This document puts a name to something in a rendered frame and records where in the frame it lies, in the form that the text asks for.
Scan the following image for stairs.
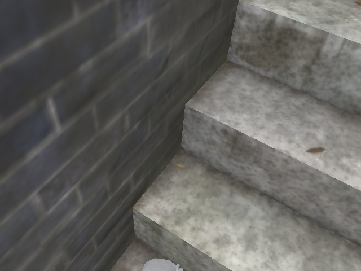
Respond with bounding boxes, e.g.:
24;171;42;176
110;0;361;271

